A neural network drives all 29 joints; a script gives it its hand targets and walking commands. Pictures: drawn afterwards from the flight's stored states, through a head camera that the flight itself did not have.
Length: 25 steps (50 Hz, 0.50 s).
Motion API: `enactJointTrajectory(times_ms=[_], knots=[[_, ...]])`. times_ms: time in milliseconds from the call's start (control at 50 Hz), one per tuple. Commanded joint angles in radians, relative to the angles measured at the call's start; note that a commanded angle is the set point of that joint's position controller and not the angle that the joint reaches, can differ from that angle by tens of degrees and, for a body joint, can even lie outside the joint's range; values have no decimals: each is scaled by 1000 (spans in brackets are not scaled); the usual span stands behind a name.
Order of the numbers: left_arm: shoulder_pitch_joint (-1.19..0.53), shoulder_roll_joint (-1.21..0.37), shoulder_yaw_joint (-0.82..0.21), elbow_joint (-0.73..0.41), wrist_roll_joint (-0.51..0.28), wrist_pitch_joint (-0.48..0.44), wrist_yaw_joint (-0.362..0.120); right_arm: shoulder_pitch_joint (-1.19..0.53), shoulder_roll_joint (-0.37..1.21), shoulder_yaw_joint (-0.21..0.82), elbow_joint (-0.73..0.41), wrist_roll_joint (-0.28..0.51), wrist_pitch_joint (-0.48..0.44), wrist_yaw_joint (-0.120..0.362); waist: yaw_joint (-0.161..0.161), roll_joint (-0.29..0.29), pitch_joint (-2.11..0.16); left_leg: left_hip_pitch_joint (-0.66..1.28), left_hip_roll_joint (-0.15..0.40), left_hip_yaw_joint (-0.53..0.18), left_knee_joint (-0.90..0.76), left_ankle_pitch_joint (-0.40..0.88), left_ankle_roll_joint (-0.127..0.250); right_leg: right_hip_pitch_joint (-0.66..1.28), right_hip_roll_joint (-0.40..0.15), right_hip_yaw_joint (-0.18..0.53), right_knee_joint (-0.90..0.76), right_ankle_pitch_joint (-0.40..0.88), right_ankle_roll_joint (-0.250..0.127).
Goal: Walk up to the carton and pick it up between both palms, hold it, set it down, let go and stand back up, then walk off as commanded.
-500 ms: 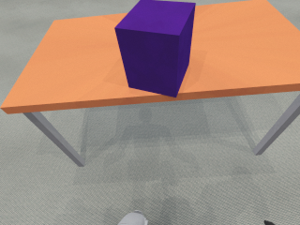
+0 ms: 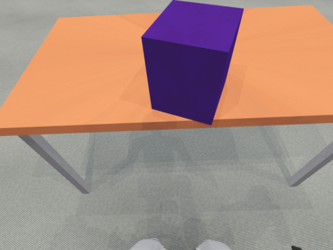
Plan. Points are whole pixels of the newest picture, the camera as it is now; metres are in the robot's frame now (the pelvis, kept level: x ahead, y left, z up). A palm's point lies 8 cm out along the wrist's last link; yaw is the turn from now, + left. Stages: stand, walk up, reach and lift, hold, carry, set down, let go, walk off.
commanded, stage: walk up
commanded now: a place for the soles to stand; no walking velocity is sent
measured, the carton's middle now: (192, 64) +0.59 -0.05 +0.10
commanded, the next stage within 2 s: none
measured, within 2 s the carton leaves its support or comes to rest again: neither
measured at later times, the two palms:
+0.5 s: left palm out of the picture +0.06 +0.33 -0.10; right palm out of the picture +0.10 -0.28 -0.10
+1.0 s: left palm out of the picture +0.07 +0.34 -0.09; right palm out of the picture +0.10 -0.27 -0.10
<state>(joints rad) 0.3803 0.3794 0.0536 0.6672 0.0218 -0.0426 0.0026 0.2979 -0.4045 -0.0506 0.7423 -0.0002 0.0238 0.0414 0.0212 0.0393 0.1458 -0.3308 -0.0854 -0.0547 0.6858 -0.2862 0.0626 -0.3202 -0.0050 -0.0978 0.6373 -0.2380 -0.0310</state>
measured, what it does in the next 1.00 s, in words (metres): steps on the spot: left foot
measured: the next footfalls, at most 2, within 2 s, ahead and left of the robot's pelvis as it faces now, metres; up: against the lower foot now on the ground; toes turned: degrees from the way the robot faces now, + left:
left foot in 0.30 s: +0.05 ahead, +0.15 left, +0.00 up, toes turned -1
right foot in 1.54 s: +0.17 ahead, -0.16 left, +0.00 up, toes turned +1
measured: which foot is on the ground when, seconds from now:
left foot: down 0.00-0.02, up 0.04-0.28, down 0.30-1.00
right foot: down 0.00-1.00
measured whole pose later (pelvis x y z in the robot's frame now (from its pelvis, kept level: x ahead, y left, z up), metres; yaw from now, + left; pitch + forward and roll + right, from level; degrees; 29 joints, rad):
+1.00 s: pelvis +0.00 +0.03 +0.00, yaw +4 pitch -3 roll +0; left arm 0.26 0.38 0.05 0.74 0.02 0.00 0.00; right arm 0.23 -0.39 -0.03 0.88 0.00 -0.01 0.00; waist 0.02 0.00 0.10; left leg -0.28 -0.05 -0.07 0.68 -0.35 0.02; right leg -0.32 -0.07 -0.09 0.67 -0.29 0.00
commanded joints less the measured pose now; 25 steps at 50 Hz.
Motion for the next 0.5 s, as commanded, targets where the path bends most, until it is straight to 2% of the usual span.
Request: enactJointTrajectory(times_ms=[0,20,40,60,80,100,120,140,160,180,200,220,240,260,280,300,320,340,360,380,400,420,440,460,480], knots=[[58,339,102,21,1,-21,56,-16,-160,-38,-111,-7,3,-27,18,-144,-252,-181,-30,-33,318,-269,-50,304,-447,503,-304,218,-189],[27,359,107,11,-3,-19,56,16,-211,-55,-84,-21,22,-35,3,-108,-207,-182,22,-113,455,-314,-48,210,-492,517,-271,164,-269],[-6,316,93,-11,-4,-20,56,22,-204,-60,-65,-15,25,-38,-14,-82,-126,-190,31,-122,508,-300,-46,118,-481,504,-290,102,-272],[-47,276,88,-32,-9,-23,56,41,-201,-58,-64,-15,26,-38,-30,-84,-112,-188,60,-125,474,-255,-46,117,-439,411,-269,186,-252],[-61,248,77,-39,-6,-23,53,43,-193,-63,-57,-9,18,-39,-33,-125,-116,-167,49,-95,460,-246,-44,98,-388,323,-251,211,-232],[-55,237,71,-32,-8,-24,51,34,-193,-58,-51,-4,3,-36,-12,-130,-96,-156,54,-66,389,-256,-49,91,-349,265,-218,286,-225],[-39,211,61,-15,2,-25,43,38,-145,-48,-36,2,-11,-32,-12,-173,-129,-123,61,-33,260,-229,-57,125,-262,145,-192,272,-180],[3,232,63,-8,8,-21,36,51,-157,-43,-29,0,-14,-28,0,-215,-153,-104,53,-8,232,-206,-55,144,-252,153,-183,222,-164],[-21,255,65,-11,9,-10,30,38,-158,-41,-37,1,-18,-26,25,-273,-156,-56,57,42,161,-184,-58,110,-242,129,-174,68,-167],[-31,263,75,6,9,-2,22,15,-154,-37,-25,1,-24,-28,33,-294,-112,-38,71,59,95,-141,-63,63,-244,127,-171,-10,-163],[-70,269,70,-13,11,9,12,42,-154,-41,-16,-7,-35,-35,-4,-287,-121,21,68,70,20,-120,-53,41,-243,123,-160,-71,-155],[-98,264,73,-14,-2,18,11,101,-166,-36,18,-11,-37,-37,-10,-261,-153,67,65,58,-74,-72,-52,77,-243,117,-96,-45,-150],[-84,251,72,-17,-7,29,4,145,-162,-49,44,-17,-49,-51,-30,-248,-183,155,37,106,-179,-17,-54,62,-228,99,-25,-44,-133],[-84,188,49,-27,-13,38,4,144,-192,-61,45,-31,-58,-64,-28,-118,-146,177,49,-2,-241,-8,-45,-41,-193,74,97,-43,-95],[-98,155,39,-27,-12,51,4,92,-260,-73,27,-50,-74,-75,-19,64,-75,135,254,-407,-347,-26,-19,-184,-82,43,229,-229,-14],[-85,165,44,-24,-17,58,10,21,-307,-73,8,-43,-78,-78,5,47,-10,61,368,-584,-409,-162,89,-219,-49,91,237,-308,21],[-103,229,54,6,-13,56,19,-50,-295,-67,10,-28,-74,-76,-1,52,40,-44,384,-609,-397,-78,134,-159,-69,170,253,-329,14],[-121,211,51,9,-14,53,17,-59,-293,-64,9,-29,-78,-78,-6,23,43,-63,372,-556,-364,13,151,-120,-78,169,265,-323,22],[-150,200,59,9,-21,44,12,-53,-254,-50,31,-22,-78,-76,-10,42,49,-106,344,-453,-321,139,161,-53,-68,143,251,-327,8],[-99,200,61,11,-25,43,7,-87,-261,-53,25,-29,-80,-74,4,80,19,-18,306,-377,-269,306,114,-53,-69,133,149,-291,8],[-77,207,51,29,-28,33,9,-63,-243,-44,20,-19,-80,-74,11,74,-26,13,275,-351,-212,458,89,2,-61,126,104,-204,-2],[-71,194,52,37,-19,21,15,-85,-235,-44,22,-5,-76,-71,18,139,-46,7,232,-296,-157,539,70,48,-57,97,26,-108,-16],[-57,192,58,44,-21,15,12,-84,-232,-37,17,-14,-71,-70,29,119,-84,-13,188,-224,-109,532,57,138,-49,77,-80,-14,-9],[-61,221,53,33,-9,0,18,-82,-186,-30,6,5,-69,-70,21,7,-161,-7,131,-168,-20,445,23,208,-119,144,-96,217,-40],[-29,252,72,47,-5,2,20,-81,-180,-23,2,9,-72,-73,28,-22,-244,-13,93,-125,62,445,-26,278,-187,209,-94,361,-75]])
